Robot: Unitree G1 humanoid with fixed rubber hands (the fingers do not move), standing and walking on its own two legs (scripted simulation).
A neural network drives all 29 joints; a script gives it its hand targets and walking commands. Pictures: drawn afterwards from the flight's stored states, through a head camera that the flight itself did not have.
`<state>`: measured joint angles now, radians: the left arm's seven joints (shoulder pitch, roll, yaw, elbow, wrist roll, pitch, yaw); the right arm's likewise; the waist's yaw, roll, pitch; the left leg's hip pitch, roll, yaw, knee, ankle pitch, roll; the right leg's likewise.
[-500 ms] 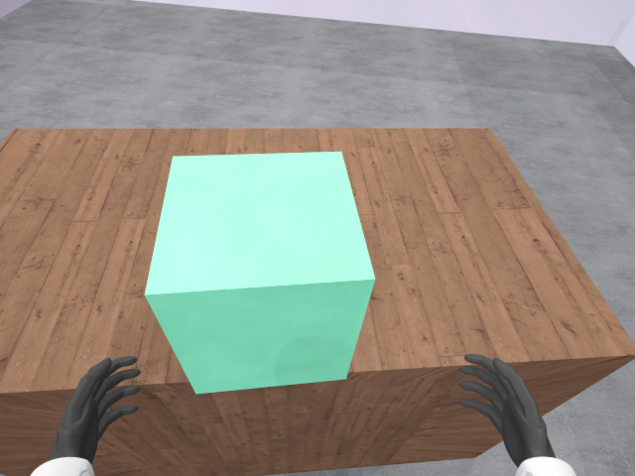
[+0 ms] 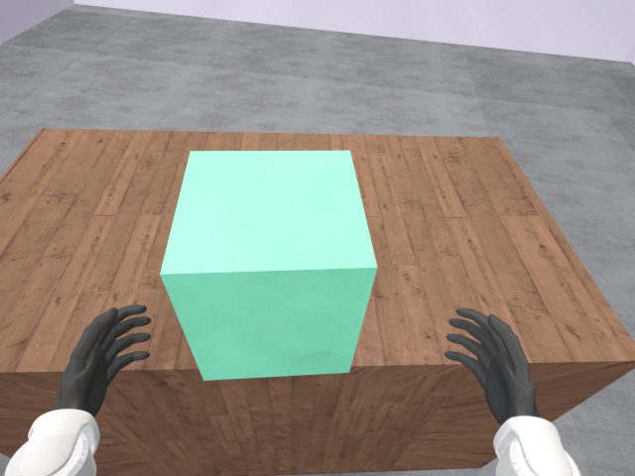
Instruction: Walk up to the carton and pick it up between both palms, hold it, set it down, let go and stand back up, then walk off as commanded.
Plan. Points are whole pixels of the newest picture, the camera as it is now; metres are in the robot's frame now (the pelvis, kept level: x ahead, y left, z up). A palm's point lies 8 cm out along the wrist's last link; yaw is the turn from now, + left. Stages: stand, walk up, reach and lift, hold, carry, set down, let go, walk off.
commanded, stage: reach and lift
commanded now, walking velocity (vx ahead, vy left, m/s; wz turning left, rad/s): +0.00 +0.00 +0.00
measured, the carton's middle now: (274, 268) +0.37 +0.08 +0.05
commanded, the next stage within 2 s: none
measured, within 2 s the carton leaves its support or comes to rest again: neither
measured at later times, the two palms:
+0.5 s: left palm (93, 296) +0.26 +0.26 +0.12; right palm (495, 299) +0.30 -0.18 +0.12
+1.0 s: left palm (96, 211) +0.34 +0.27 +0.17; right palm (481, 212) +0.38 -0.17 +0.17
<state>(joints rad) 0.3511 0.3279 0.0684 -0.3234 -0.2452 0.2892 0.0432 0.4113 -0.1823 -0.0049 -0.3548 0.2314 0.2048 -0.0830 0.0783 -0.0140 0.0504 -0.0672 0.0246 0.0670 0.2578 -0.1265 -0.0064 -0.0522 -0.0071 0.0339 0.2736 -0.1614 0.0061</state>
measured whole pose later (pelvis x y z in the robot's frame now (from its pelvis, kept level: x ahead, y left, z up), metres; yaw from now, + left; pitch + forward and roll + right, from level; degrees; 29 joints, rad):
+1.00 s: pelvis +0.00 +0.00 +0.00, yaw -1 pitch +1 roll +0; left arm -0.49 0.34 0.28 -0.01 -0.17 0.81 0.01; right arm -0.54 -0.40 0.06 0.21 0.47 0.50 -0.13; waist 0.05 -0.05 -0.01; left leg -0.17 0.03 0.08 0.29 -0.14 -0.01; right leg -0.14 0.00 0.05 0.28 -0.16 0.01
